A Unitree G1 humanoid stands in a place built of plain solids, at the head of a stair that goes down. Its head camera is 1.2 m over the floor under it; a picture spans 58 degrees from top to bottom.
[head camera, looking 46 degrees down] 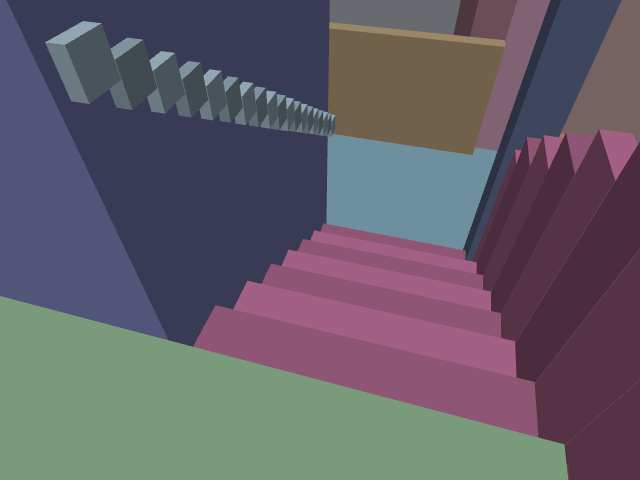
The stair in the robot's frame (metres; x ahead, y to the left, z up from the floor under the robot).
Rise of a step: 0.18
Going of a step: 0.27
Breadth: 1.17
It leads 16 degrees to the right of straight ahead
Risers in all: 8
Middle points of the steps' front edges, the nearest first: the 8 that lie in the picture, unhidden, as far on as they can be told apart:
0.56 -0.09 0.00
0.82 -0.16 -0.17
1.08 -0.23 -0.35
1.34 -0.30 -0.53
1.60 -0.37 -0.70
1.86 -0.45 -0.88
2.12 -0.52 -1.05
2.38 -0.59 -1.23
